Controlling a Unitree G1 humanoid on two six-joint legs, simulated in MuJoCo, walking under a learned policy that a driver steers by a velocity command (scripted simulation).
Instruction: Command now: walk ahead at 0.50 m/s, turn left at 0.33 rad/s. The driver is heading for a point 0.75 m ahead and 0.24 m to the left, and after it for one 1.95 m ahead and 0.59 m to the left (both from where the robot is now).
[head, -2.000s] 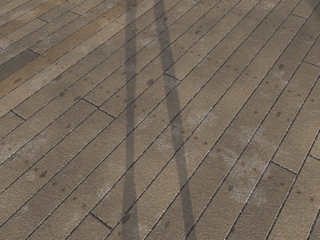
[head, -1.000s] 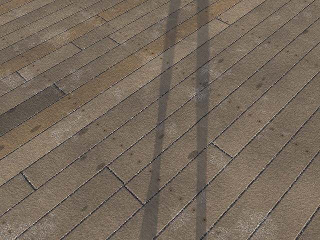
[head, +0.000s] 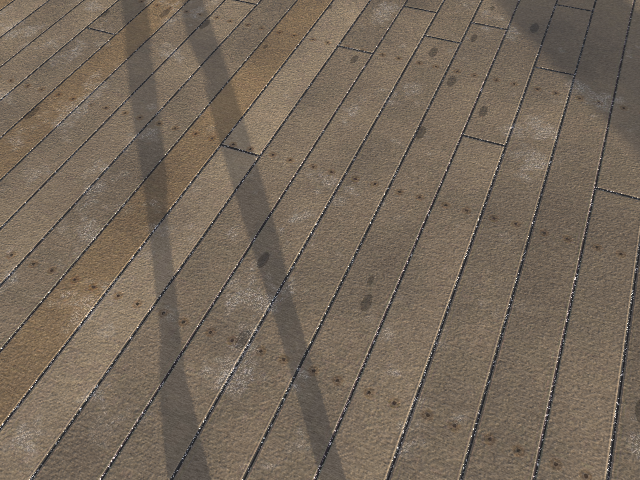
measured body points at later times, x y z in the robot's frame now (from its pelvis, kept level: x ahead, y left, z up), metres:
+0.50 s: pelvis +0.26 +0.08 -0.01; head +0.30 +0.11 +0.44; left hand +0.31 +0.39 -0.12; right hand +0.46 -0.15 -0.11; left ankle +0.30 +0.16 -0.74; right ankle +0.23 -0.10 -0.65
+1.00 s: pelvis +0.55 +0.13 +0.00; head +0.58 +0.14 +0.45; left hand +0.52 +0.43 -0.10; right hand +0.79 -0.06 -0.12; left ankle +0.42 +0.20 -0.65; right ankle +0.64 +0.06 -0.74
